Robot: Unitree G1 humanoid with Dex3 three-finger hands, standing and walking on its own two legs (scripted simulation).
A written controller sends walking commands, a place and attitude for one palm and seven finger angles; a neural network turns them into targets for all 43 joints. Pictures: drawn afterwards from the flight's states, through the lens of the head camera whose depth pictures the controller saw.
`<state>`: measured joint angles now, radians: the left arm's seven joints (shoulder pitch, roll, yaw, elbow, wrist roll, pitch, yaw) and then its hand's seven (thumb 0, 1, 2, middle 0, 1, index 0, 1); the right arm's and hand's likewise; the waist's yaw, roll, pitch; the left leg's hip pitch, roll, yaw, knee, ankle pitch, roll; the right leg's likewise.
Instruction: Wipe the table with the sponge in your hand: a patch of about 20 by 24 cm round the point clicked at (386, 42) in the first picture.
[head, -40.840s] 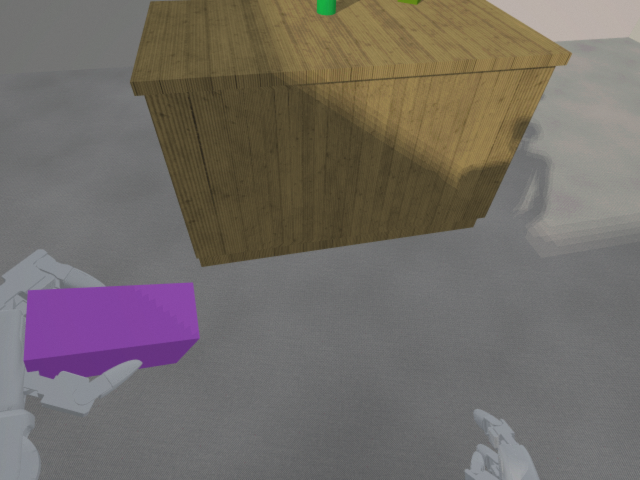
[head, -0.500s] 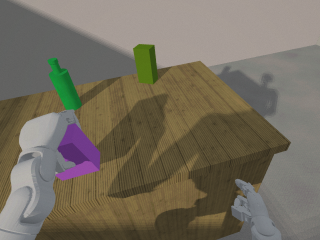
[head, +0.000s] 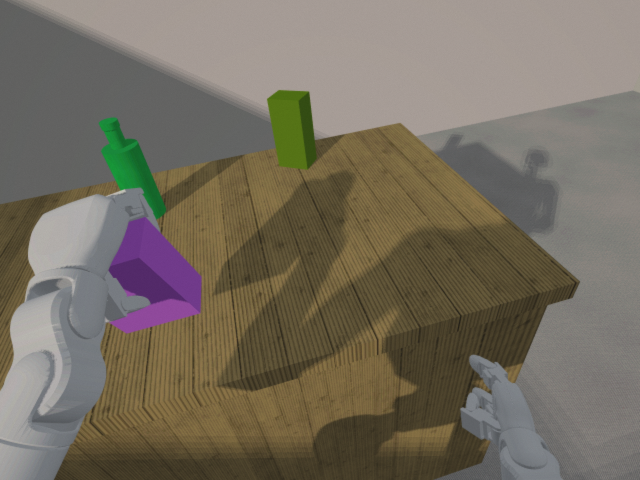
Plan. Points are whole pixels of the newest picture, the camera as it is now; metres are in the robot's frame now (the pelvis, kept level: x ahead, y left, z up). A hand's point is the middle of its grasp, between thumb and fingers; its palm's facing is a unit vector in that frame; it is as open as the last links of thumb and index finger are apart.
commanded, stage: lift the sponge slowly off the table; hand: left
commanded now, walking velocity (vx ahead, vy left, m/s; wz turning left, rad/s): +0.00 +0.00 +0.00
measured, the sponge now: (146, 289) +0.26 +0.27 +0.15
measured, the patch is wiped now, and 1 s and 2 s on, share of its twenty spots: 0.95 0.95 0.95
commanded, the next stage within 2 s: bring the sponge back beside the body in 0.46 s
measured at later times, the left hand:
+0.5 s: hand (110, 231) +0.26 +0.28 +0.24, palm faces +0.37 -0.12 -0.92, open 9.9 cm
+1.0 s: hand (99, 264) +0.23 +0.29 +0.22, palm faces +0.33 -0.15 -0.93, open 9.9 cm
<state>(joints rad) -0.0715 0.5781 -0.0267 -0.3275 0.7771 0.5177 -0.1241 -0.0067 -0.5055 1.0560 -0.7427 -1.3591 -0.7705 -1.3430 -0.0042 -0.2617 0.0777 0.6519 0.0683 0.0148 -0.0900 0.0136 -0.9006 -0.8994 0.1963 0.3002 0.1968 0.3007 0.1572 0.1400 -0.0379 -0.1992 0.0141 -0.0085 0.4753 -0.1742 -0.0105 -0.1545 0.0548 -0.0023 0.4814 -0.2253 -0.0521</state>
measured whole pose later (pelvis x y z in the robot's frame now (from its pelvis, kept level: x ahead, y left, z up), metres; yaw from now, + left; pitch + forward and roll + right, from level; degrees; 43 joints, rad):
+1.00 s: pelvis +0.00 +0.01 +0.00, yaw +0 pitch -6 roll +0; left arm -0.05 0.60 0.01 -0.39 0.74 0.57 -0.14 -0.01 -0.51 1.06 -0.74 -1.36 -0.77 -1.34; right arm 0.00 -0.27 0.08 0.63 0.08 0.03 -0.10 0.01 -0.90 -0.90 0.20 0.30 0.19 0.30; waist 0.16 0.13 -0.03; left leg -0.22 0.01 -0.01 0.49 -0.18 0.00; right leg -0.17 0.05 0.00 0.50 -0.23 -0.05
